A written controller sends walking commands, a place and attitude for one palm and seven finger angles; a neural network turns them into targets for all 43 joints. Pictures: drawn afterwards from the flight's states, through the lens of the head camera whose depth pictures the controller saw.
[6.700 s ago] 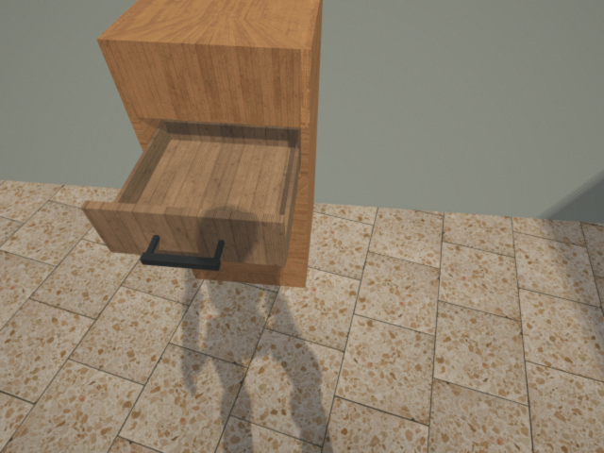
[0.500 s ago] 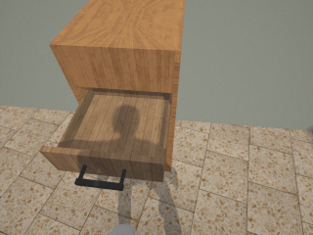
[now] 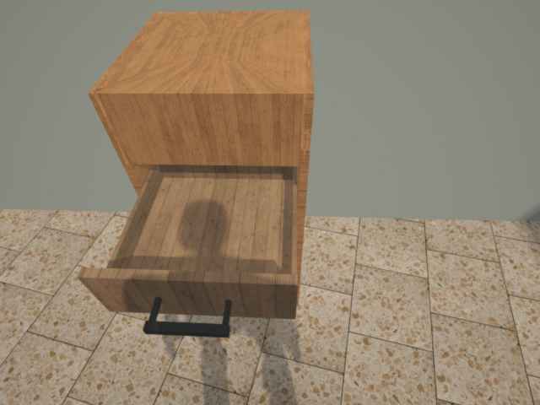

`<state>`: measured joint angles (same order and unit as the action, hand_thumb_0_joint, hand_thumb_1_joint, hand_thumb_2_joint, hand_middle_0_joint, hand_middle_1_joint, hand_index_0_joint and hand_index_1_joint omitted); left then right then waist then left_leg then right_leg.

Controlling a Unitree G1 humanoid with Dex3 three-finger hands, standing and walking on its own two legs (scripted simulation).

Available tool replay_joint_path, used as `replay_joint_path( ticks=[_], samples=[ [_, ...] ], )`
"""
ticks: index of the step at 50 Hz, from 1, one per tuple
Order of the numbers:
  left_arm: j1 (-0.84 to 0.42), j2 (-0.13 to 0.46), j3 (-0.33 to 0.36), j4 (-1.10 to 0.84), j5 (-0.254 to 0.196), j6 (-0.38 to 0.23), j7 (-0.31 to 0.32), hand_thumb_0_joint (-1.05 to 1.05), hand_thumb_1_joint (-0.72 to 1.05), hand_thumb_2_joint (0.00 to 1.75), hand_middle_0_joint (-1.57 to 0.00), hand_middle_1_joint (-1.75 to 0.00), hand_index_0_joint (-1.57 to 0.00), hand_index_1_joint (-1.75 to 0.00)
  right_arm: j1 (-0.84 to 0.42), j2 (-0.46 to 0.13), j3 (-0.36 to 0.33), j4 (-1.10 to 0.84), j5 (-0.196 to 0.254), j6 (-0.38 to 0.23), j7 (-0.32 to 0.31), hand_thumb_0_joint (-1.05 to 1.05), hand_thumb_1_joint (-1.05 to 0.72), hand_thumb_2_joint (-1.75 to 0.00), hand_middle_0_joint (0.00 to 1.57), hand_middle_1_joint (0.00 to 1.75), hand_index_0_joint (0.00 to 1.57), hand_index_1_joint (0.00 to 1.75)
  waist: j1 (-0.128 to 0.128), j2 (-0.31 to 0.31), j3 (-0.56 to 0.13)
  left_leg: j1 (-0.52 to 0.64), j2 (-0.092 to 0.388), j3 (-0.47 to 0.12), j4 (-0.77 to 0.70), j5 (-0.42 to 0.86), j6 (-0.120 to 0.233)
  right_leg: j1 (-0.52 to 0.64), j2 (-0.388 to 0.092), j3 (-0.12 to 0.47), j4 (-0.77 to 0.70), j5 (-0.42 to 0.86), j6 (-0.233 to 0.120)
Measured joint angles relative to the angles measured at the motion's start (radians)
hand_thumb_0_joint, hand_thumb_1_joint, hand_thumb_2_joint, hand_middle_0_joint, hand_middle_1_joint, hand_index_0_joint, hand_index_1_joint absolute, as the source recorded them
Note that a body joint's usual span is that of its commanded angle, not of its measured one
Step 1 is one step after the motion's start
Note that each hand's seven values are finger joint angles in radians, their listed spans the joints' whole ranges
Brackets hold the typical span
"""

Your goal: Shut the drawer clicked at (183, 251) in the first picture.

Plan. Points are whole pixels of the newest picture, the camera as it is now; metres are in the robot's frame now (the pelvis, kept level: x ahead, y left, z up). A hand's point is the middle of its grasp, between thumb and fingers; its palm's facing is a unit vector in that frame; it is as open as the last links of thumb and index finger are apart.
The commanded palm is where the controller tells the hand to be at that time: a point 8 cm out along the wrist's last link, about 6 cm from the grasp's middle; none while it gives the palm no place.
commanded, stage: come to a stop and stand still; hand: left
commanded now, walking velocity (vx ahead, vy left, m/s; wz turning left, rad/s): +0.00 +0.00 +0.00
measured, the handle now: (189, 317) +0.29 +0.17 -0.10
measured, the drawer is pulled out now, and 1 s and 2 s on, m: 0.29 0.29 0.29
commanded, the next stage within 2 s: look again from close up in 0.56 s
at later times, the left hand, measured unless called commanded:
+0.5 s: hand out of the picture +0.05 +0.18 -0.17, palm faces +0.03 -0.97 -0.22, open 7.3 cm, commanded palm none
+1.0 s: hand out of the picture +0.03 +0.19 -0.17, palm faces +0.03 -0.98 -0.20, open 7.4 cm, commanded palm none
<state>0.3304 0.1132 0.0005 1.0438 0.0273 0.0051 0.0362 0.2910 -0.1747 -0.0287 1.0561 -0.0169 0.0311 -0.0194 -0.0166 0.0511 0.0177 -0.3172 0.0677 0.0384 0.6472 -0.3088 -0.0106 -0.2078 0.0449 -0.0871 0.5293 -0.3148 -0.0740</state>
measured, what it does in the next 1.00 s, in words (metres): stands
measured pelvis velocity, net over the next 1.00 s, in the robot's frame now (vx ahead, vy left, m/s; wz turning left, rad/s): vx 0.02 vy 0.01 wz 0.00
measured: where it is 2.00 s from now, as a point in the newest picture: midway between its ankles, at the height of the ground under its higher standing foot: outside the picture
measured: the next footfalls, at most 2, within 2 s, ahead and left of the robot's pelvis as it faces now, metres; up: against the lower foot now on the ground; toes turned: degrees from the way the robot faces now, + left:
none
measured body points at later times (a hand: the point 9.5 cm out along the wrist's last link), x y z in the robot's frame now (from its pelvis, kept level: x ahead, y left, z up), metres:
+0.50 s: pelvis +0.02 -0.01 +0.00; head +0.03 -0.01 +0.45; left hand +0.05 +0.23 -0.15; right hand +0.02 -0.23 -0.16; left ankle +0.00 +0.13 -0.73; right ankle -0.02 -0.07 -0.73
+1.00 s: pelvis +0.02 +0.01 +0.01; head +0.04 +0.01 +0.46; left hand +0.03 +0.24 -0.15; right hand +0.05 -0.22 -0.15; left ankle +0.00 +0.13 -0.73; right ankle -0.02 -0.07 -0.73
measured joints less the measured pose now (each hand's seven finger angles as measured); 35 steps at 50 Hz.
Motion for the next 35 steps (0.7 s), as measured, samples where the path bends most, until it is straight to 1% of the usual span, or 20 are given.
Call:
replay_joint_path(
  ticks=[1,3,4,5,7,9,15,25,35],
  samples=[
    [0.004,-0.005,-0.002,-0.003,0.004,0.002,0.005,0.01,0.92,0.90,-0.20,-0.30,-0.20,-0.30,0.013,-0.002,0.000,-0.010,-0.002,-0.001,0.003,0.00,-0.92,-0.90,0.20,0.30,0.20,0.30,-0.006,0.010,-0.006,-0.002,0.001,0.002,0.019,-0.015,0.007,-0.004,0.005,-0.004,0.000,-0.001,-0.002],
    [0.011,-0.003,0.002,-0.010,0.002,0.000,0.010,0.02,0.93,0.90,-0.21,-0.30,-0.20,-0.30,0.043,0.000,0.003,-0.024,-0.003,-0.009,0.004,0.00,-0.92,-0.90,0.19,0.30,0.20,0.30,-0.014,0.019,-0.020,0.024,-0.005,0.010,-0.016,-0.012,0.017,-0.017,0.009,-0.012,0.017,-0.013,-0.004],
    [0.011,0.002,0.005,-0.013,0.000,-0.003,0.011,0.02,0.93,0.90,-0.21,-0.30,-0.20,-0.30,0.055,0.005,0.006,-0.025,-0.002,-0.015,0.004,0.00,-0.92,-0.90,0.19,0.30,0.20,0.30,-0.017,0.017,-0.025,0.039,-0.007,0.010,-0.044,-0.024,0.015,-0.025,0.008,-0.016,0.031,-0.022,-0.004],
    [0.006,0.010,0.007,-0.014,-0.003,-0.005,0.011,0.02,0.93,0.90,-0.21,-0.30,-0.20,-0.30,0.062,0.014,0.010,-0.021,-0.002,-0.019,0.002,0.00,-0.92,-0.90,0.19,0.30,0.20,0.30,-0.017,0.005,-0.026,0.045,-0.014,0.011,-0.052,-0.026,0.006,-0.027,0.001,-0.015,0.042,-0.030,-0.004],
    [-0.006,0.021,0.008,-0.017,-0.009,-0.009,0.011,0.02,0.93,0.90,-0.21,-0.30,-0.20,-0.30,0.073,0.027,0.020,-0.011,-0.002,-0.027,-0.001,0.00,-0.92,-0.90,0.19,0.30,0.20,0.30,-0.007,-0.008,-0.028,0.057,-0.020,0.018,-0.068,-0.012,-0.009,-0.021,-0.005,-0.009,0.040,-0.032,-0.003],
    [-0.016,0.027,0.006,-0.024,-0.011,-0.013,0.009,0.02,0.93,0.90,-0.20,-0.30,-0.20,-0.30,0.076,0.034,0.028,-0.004,0.000,-0.027,-0.003,0.00,-0.92,-0.90,0.19,0.30,0.20,0.30,0.000,-0.008,-0.029,0.066,-0.020,0.021,-0.082,-0.003,-0.011,-0.014,-0.005,-0.006,0.027,-0.027,-0.003],
    [-0.036,0.046,0.000,-0.037,-0.014,-0.022,0.007,0.01,0.92,0.90,-0.20,-0.30,-0.20,-0.30,0.056,0.050,0.043,0.010,0.000,-0.027,-0.002,0.00,-0.92,-0.90,0.19,0.30,0.20,0.30,0.002,-0.025,-0.020,0.090,-0.021,0.022,-0.124,0.013,-0.013,0.008,-0.003,-0.005,-0.010,-0.013,-0.006],
    [-0.050,0.061,-0.004,-0.023,-0.018,-0.020,0.007,0.01,0.93,0.90,-0.20,-0.30,-0.20,-0.30,0.004,0.024,0.042,0.026,0.005,-0.037,-0.010,0.00,-0.92,-0.90,0.19,0.30,0.20,0.30,0.015,-0.058,-0.005,0.127,-0.025,0.027,-0.161,0.018,-0.013,0.043,-0.004,0.000,-0.044,-0.008,0.000],
    [-0.048,0.065,-0.012,-0.008,-0.018,-0.014,0.001,0.01,0.92,0.90,-0.20,-0.30,-0.20,-0.30,-0.052,0.008,0.044,0.018,0.006,-0.040,-0.011,0.00,-0.92,-0.90,0.19,0.30,0.20,0.30,0.026,-0.068,0.003,0.149,-0.033,0.032,-0.188,0.026,-0.004,0.065,-0.011,0.005,-0.074,0.003,0.011]
  ],
)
